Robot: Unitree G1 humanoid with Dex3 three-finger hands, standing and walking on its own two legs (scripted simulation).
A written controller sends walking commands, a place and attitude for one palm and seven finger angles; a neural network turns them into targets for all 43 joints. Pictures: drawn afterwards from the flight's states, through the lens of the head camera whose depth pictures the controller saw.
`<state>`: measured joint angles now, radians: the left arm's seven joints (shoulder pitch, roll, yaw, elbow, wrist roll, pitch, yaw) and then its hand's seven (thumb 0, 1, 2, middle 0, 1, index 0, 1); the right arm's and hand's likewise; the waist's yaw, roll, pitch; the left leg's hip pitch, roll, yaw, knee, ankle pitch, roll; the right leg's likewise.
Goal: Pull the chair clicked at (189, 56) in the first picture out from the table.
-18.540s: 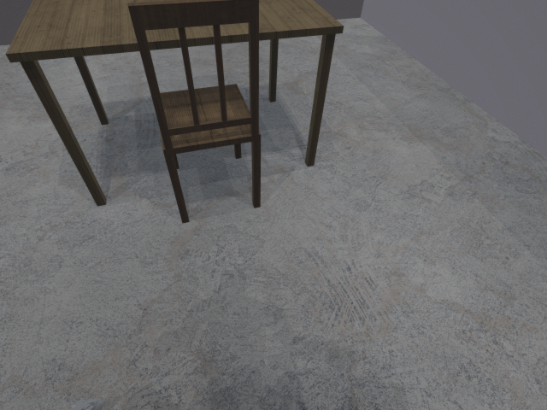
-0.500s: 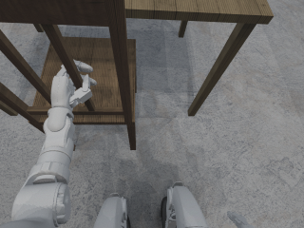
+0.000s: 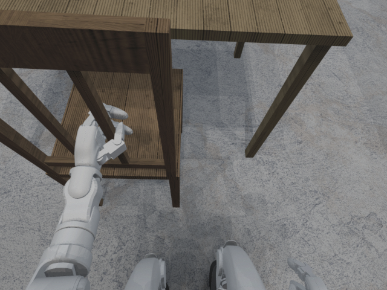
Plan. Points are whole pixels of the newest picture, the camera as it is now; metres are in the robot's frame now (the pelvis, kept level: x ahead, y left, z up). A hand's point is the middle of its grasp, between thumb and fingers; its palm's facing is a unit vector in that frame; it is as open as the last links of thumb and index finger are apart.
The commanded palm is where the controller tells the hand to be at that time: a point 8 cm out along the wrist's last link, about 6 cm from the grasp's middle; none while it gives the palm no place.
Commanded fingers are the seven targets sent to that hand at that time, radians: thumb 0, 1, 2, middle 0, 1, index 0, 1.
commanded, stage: hook a spindle and tug to test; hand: left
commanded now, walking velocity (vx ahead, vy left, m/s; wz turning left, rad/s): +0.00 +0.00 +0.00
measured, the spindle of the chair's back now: (54, 126) +0.43 +0.27 +0.03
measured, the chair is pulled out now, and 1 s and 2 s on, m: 0.03 0.14 0.21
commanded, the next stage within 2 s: step backward, pulling the chair out in 0.02 s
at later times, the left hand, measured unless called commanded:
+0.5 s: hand (121, 148) +0.38 +0.14 +0.03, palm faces +0.01 -0.99 -0.12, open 4.9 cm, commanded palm +0.36 +0.19 +0.02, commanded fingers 0.00 0.90 0.90 -0.50 -1.45 -0.50 -1.45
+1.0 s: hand (139, 188) +0.30 +0.09 +0.03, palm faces -0.03 -0.99 -0.15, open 5.0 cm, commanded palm +0.30 +0.15 +0.03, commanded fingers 0.00 0.90 0.90 -0.50 -1.45 -0.50 -1.45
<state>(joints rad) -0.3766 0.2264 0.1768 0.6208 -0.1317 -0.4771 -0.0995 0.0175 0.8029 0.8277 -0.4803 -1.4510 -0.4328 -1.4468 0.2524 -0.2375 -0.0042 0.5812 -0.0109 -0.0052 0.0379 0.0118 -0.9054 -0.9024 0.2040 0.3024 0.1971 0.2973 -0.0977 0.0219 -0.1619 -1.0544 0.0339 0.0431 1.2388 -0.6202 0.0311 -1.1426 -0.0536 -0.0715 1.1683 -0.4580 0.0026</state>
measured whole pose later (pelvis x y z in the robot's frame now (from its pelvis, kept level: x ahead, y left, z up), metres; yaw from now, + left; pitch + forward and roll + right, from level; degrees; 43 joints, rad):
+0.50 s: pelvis +0.01 +0.01 +0.09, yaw +0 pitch +11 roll -2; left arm -0.47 0.20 0.05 0.96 -0.07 -0.23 0.08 0.01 0.76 0.79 -0.34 -1.17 -0.49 -1.45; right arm 0.26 -0.23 0.00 0.62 0.04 0.12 -0.11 0.01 -0.90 -0.90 0.21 0.30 0.20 0.30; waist -0.08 -0.01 0.00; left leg -0.50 0.02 0.06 0.69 -0.38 0.04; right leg -0.59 -0.04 -0.06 0.64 -0.21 0.02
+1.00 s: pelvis -0.05 -0.01 +0.09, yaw -1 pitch +6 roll +1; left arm -0.42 0.15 0.00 0.99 -0.07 -0.24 0.11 0.01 0.74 0.79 -0.34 -1.17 -0.50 -1.45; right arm 0.22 -0.25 0.00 0.69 0.06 0.07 -0.14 0.01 -0.90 -0.90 0.21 0.30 0.20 0.30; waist -0.08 0.00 0.07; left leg -0.44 0.01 0.09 0.62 -0.28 0.02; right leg -0.53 -0.03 -0.04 0.56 -0.13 -0.01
